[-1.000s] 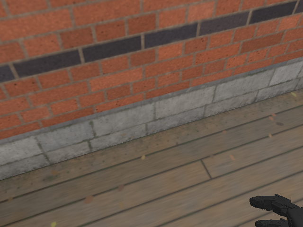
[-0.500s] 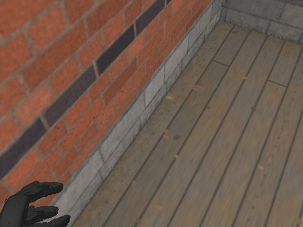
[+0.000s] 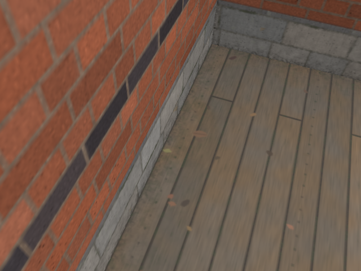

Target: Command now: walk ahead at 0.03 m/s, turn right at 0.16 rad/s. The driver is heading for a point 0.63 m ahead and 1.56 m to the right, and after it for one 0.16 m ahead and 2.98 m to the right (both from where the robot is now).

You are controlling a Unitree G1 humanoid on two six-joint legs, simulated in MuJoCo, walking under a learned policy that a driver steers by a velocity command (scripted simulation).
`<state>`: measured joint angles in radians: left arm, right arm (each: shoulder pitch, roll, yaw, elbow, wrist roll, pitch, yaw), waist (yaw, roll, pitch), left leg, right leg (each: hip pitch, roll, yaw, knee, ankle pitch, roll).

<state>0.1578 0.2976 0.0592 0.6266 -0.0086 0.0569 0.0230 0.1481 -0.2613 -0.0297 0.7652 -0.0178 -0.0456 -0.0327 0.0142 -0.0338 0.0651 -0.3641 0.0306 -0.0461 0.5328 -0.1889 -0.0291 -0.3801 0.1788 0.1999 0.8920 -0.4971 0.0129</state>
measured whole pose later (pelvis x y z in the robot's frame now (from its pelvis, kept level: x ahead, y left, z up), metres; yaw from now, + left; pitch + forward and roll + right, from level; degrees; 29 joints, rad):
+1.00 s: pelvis +0.01 -0.12 +0.00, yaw -45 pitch +2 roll +2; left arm 0.16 0.32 0.08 0.53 -0.05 0.06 -0.04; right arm 0.15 -0.34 -0.11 0.73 0.01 0.03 -0.02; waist -0.02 -0.01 0.10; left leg -0.13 0.10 0.24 0.44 -0.32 -0.06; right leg -0.46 -0.10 -0.03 0.75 -0.31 0.04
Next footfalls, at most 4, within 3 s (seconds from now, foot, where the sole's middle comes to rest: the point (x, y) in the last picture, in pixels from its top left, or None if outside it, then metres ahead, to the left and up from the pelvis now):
0.26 right None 0.03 -0.17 -0.77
0.62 left None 0.10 0.01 -0.77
1.04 right None -0.04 -0.27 -0.77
1.50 left None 0.17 -0.24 -0.77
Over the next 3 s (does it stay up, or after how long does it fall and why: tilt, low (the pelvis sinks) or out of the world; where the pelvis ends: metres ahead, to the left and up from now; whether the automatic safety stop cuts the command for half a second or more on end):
stays up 0.39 -0.93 -0.01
